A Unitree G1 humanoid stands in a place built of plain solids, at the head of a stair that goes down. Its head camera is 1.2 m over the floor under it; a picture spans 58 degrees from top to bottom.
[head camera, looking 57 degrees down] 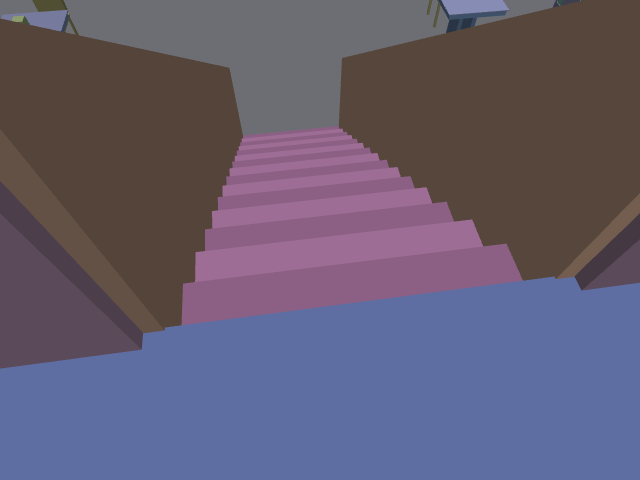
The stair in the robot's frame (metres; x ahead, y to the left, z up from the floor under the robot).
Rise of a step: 0.17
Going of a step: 0.24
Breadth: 1.20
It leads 8 degrees to the left of straight ahead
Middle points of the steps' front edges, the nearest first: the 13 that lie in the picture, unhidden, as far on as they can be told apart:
0.56 -0.14 0.00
0.79 -0.11 -0.17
1.03 -0.07 -0.34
1.26 -0.04 -0.52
1.50 -0.01 -0.69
1.73 0.03 -0.86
1.97 0.06 -1.03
2.20 0.09 -1.20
2.44 0.13 -1.38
2.67 0.16 -1.55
2.91 0.19 -1.72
3.14 0.23 -1.89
3.38 0.26 -2.06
